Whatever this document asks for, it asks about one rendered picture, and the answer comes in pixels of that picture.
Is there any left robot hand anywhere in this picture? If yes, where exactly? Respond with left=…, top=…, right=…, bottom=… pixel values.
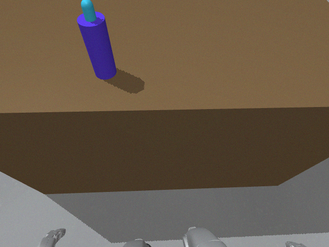
left=37, top=228, right=66, bottom=247

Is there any bottle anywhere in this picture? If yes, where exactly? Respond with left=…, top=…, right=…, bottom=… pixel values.
left=77, top=0, right=117, bottom=80

